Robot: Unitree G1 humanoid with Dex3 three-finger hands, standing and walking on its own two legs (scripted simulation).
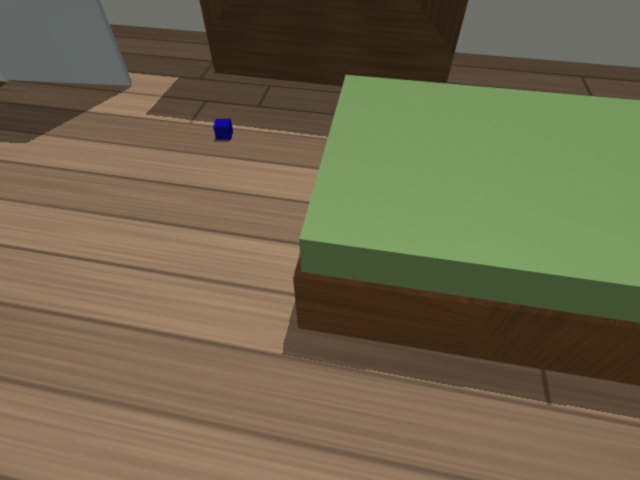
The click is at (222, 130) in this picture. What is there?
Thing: cube
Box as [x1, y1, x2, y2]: [213, 119, 232, 139]
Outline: 216,119 213,127 216,139 230,139 232,133 230,119
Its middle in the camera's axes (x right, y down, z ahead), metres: -0.51 -0.57 +2.08
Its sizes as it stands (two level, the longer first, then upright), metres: 0.078 0.078 0.078
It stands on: the floor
